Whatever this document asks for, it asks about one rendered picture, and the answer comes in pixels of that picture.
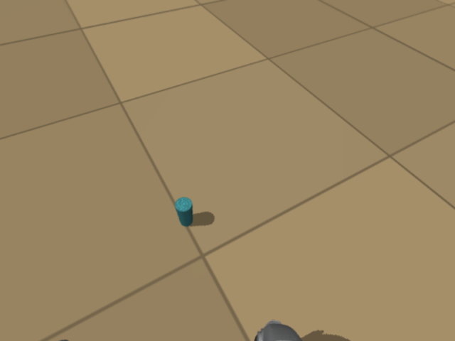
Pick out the cup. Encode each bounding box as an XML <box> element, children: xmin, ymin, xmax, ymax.
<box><xmin>175</xmin><ymin>197</ymin><xmax>193</xmax><ymax>227</ymax></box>

